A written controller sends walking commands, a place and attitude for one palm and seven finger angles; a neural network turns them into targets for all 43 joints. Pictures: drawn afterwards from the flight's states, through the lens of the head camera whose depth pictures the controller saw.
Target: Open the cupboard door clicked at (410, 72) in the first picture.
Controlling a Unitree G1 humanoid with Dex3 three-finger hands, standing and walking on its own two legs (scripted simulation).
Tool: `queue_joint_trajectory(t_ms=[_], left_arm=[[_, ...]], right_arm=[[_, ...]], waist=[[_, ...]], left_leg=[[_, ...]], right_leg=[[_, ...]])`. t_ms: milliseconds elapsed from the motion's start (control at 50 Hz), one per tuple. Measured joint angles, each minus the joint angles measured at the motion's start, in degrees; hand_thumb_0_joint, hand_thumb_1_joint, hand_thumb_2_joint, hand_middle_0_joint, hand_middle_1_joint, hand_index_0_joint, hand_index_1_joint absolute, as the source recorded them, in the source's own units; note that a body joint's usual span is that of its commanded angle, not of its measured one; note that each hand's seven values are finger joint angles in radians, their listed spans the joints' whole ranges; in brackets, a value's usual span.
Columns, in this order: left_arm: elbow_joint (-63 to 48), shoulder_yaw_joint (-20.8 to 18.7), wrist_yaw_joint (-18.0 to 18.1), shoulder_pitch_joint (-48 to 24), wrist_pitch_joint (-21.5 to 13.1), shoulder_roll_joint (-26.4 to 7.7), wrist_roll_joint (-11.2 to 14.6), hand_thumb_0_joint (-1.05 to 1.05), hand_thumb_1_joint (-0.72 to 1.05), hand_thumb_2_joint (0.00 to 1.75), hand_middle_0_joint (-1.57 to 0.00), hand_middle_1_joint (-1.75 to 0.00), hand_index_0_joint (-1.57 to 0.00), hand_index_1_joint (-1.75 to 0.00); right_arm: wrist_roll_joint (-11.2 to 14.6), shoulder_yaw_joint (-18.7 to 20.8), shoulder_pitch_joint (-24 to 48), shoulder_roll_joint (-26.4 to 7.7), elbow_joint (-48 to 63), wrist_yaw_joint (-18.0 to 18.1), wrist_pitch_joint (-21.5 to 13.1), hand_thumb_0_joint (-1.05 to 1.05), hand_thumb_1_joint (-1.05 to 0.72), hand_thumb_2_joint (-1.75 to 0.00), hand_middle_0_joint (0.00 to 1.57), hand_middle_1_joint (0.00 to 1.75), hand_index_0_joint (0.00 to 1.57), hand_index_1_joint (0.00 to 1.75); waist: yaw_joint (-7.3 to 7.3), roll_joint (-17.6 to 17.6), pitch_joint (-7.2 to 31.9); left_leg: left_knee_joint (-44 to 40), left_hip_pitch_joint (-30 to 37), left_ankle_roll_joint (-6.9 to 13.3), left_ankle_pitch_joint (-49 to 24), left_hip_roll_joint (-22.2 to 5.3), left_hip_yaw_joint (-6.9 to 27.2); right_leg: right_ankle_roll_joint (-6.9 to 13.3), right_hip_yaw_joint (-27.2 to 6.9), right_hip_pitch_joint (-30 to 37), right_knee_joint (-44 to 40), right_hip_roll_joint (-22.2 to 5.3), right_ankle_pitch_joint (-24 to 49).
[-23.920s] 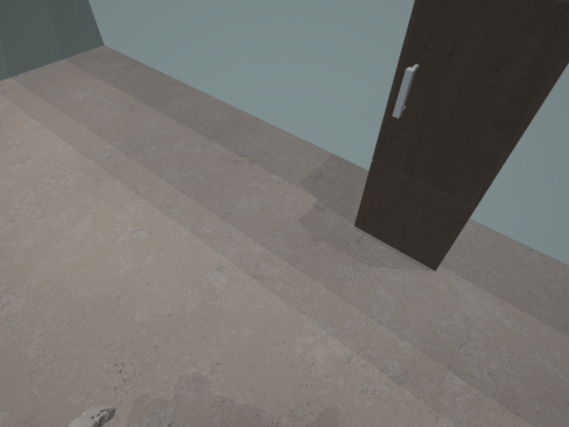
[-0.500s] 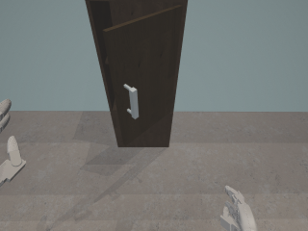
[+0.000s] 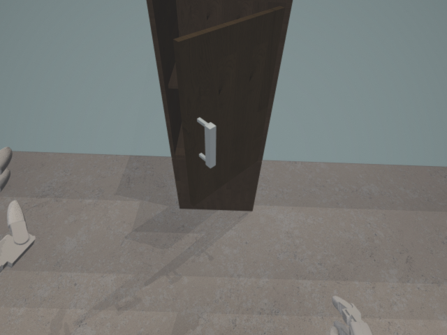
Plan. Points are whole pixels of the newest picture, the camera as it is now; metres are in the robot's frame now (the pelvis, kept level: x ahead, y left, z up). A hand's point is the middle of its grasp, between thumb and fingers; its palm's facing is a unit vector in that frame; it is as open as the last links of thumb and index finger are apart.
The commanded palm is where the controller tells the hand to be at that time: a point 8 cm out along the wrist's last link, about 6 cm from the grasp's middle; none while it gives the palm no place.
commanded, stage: let the arm hang, fingers relaxed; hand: left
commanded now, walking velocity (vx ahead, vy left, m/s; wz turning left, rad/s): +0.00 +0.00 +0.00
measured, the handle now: (205, 143) +0.62 +0.08 -0.04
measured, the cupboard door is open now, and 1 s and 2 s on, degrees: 45 45 45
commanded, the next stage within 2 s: look to check the result in 1.20 s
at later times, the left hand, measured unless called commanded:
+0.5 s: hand out of the picture +0.02 +0.18 -0.18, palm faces +0.00 -0.98 -0.17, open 7.2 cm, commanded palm none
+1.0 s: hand out of the picture +0.08 +0.23 -0.15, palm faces +0.03 -0.94 -0.33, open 7.4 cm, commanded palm none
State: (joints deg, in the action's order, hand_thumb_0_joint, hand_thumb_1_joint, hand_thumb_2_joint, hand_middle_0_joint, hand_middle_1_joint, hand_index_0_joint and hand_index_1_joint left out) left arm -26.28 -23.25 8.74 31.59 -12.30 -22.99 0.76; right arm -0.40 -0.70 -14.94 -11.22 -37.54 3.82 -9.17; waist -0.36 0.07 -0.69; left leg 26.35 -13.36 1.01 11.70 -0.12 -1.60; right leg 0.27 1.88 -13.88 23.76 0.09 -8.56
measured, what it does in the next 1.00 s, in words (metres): stands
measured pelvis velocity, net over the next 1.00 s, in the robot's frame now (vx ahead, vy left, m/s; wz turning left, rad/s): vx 0.02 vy -0.01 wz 0.03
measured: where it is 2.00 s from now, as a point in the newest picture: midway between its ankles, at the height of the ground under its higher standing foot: outside the picture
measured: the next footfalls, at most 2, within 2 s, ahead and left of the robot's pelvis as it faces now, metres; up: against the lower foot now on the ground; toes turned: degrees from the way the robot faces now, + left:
none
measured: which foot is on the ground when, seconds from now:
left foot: down 0.00-1.00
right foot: down 0.00-1.00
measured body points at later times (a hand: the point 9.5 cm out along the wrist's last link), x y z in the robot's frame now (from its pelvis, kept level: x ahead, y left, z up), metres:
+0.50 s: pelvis -0.01 -0.01 +0.00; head +0.02 +0.01 +0.44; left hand +0.02 +0.23 -0.17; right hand +0.04 -0.29 -0.13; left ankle +0.03 +0.11 -0.74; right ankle +0.05 -0.12 -0.74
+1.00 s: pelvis +0.02 -0.01 +0.00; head +0.03 -0.03 +0.45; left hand +0.08 +0.28 -0.13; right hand +0.07 -0.26 -0.16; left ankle +0.03 +0.11 -0.74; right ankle +0.05 -0.12 -0.74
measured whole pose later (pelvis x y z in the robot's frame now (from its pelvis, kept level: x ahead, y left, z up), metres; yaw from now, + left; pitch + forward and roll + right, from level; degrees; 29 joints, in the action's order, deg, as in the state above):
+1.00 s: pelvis +0.02 -0.01 +0.00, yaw +2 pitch -2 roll +0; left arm 64.4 -0.8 0.5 6.7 -0.2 -16.0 -0.5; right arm -1.1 0.3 -10.1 -14.5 -65.0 0.0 -0.2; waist -0.1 -1.9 -3.0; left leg 20.7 -9.1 0.6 10.0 1.1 0.1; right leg 0.9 3.4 -10.8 22.3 -1.1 -9.9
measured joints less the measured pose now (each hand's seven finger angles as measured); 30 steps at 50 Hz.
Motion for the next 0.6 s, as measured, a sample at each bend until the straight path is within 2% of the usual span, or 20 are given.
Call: queue_joint_trajectory(t_ms=[100,120,140,180,240,280,360,420,500,600], left_arm=[[2.6,0.2,-0.2,-0.4,-0.2,0.7,0.4,0.01,0.88,0.90,-0.22,-0.30,-0.21,-0.30],[5.8,1.5,-1.1,-2.1,-0.5,0.4,-0.3,0.01,0.89,0.90,-0.21,-0.30,-0.21,-0.30],[11.1,3.9,-2.7,-5.0,0.6,0.1,-1.0,0.01,0.89,0.90,-0.21,-0.30,-0.21,-0.30],[24.3,9.2,-5.5,-10.6,5.5,0.7,-1.8,0.00,0.89,0.90,-0.21,-0.30,-0.21,-0.30],[43.9,15.7,-7.9,-15.8,12.0,3.4,-2.6,0.00,0.90,0.90,-0.20,-0.30,-0.20,-0.30],[54.1,19.1,-8.9,-17.1,14.2,5.5,-3.0,0.00,0.90,0.90,-0.20,-0.30,-0.20,-0.30],[68.1,23.7,-9.7,-17.4,15.5,9.3,-2.8,0.01,0.90,0.90,-0.20,-0.30,-0.20,-0.30],[75.3,24.7,-9.3,-17.1,15.4,11.2,-2.3,0.01,0.92,0.89,-0.21,-0.30,-0.21,-0.30],[81.7,24.1,-9.0,-16.9,14.5,9.9,-1.9,0.00,0.95,0.89,-0.21,-0.30,-0.21,-0.30],[87.3,23.2,-8.9,-16.8,13.9,8.0,-1.6,0.00,0.93,0.89,-0.21,-0.30,-0.21,-0.30]], right_arm=[[0.1,0.3,1.4,-0.5,-0.4,0.0,0.2,0.01,-0.90,-0.90,0.20,0.30,0.20,0.30],[0.2,0.7,1.9,-1.2,-1.5,-1.0,-0.7,0.01,-0.90,-0.90,0.20,0.30,0.20,0.30],[0.3,1.1,2.8,-2.3,-3.3,-2.3,-0.5,0.01,-0.90,-0.90,0.20,0.30,0.20,0.30],[0.1,1.4,5.2,-4.6,-6.7,-3.8,1.9,0.01,-0.90,-0.90,0.20,0.30,0.20,0.30],[-0.5,1.6,8.2,-6.3,-10.0,-4.5,5.1,0.01,-0.90,-0.90,0.20,0.30,0.20,0.30],[-0.7,1.5,8.6,-6.4,-11.2,-4.7,6.3,0.01,-0.90,-0.89,0.20,0.30,0.20,0.30],[-1.0,1.1,6.6,-5.5,-13.8,-4.8,8.1,0.00,-0.90,-0.89,0.20,0.30,0.20,0.29],[-1.0,0.9,4.6,-5.0,-16.8,-4.6,9.2,0.00,-0.90,-0.89,0.20,0.30,0.20,0.29],[-0.9,1.0,2.2,-4.4,-20.6,-4.1,10.3,0.00,-0.90,-0.90,0.20,0.30,0.20,0.29],[-0.8,1.4,0.8,-4.1,-23.8,-3.7,10.6,0.00,-0.90,-0.90,0.20,0.30,0.20,0.29]], waist=[[0.50,-0.9,0.3],[0.47,-1.4,0.8],[0.75,-2.0,1.1],[1.08,-3.3,1.6],[0.34,-4.1,1.0],[-0.31,-3.3,0.0],[-0.94,0.3,-2.3],[-0.55,2.3,-3.7],[0.37,2.9,-4.3],[0.79,1.2,-4.0]], left_leg=[[-0.2,-0.3,0.1,0.1,-0.2,-0.2],[0.6,-1.4,0.2,0.2,-0.1,0.2],[1.9,-2.6,0.3,0.5,0.3,0.6],[3.9,-4.4,0.7,1.2,1.1,0.7],[6.0,-5.6,1.1,2.1,1.9,0.0],[6.4,-5.5,1.0,2.3,2.0,-0.3],[5.6,-4.3,0.4,1.9,1.8,0.2],[4.2,-3.2,-0.1,1.2,1.2,0.9],[2.2,-2.1,-0.6,0.2,0.6,1.9],[0.2,-0.7,-0.7,-0.6,0.4,2.3]], right_leg=[[-0.1,-0.2,0.0,-1.1,0.3,0.5],[-0.1,0.2,-0.8,-0.5,0.1,0.3],[-0.2,0.6,-1.9,1.0,-0.3,-0.3],[-0.3,0.7,-4.3,4.6,-1.2,-1.9],[-0.5,0.0,-6.6,8.8,-2.1,-3.8],[-0.5,-0.3,-6.9,9.9,-2.2,-4.4],[0.2,0.1,-5.9,9.8,-2.0,-4.5],[0.6,0.8,-4.2,7.6,-1.4,-3.5],[1.0,1.9,-2.2,4.1,-0.7,-2.0],[1.2,2.3,-0.3,1.2,-0.4,-0.9]])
